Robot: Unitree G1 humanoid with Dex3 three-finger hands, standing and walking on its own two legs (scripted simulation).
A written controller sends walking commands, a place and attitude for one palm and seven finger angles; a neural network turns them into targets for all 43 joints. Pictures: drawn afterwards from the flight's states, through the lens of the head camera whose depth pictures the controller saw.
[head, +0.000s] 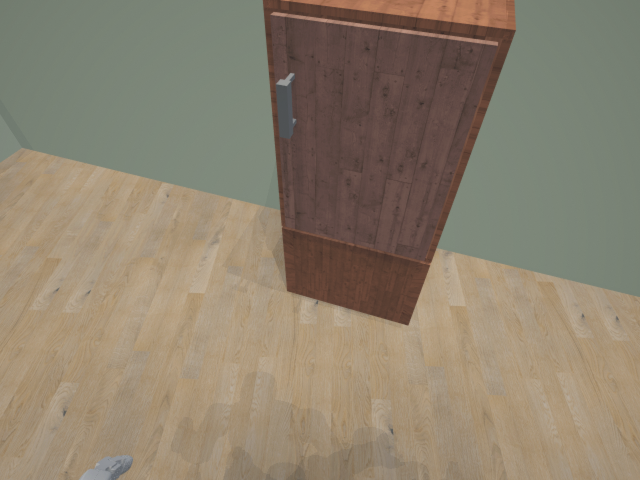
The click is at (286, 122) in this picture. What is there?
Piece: cupboard door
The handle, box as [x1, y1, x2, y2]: [276, 73, 296, 138]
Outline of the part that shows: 293,73 290,73 284,80 280,79 276,84 279,133 280,136 289,138 292,134 292,127 296,122 295,119 292,118 290,83 294,78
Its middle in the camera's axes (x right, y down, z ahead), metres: -0.07 -0.29 +0.85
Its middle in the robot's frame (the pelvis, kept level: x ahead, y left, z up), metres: +0.84 +0.11 +0.04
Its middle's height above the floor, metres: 0.81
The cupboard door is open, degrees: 0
